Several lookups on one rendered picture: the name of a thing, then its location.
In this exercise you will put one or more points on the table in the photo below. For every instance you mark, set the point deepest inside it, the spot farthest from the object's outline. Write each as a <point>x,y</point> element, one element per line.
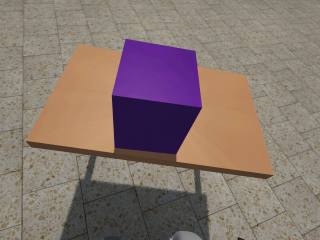
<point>226,136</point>

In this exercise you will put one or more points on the carton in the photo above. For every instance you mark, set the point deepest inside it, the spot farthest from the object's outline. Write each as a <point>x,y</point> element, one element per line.
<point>156,97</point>

